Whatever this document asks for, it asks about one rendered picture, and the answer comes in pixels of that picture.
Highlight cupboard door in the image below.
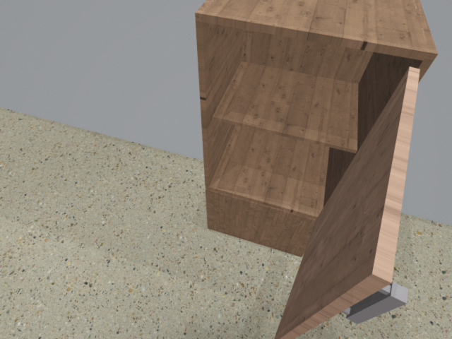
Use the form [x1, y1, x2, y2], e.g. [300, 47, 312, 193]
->
[274, 67, 420, 339]

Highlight handle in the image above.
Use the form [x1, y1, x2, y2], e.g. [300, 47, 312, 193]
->
[342, 282, 408, 324]

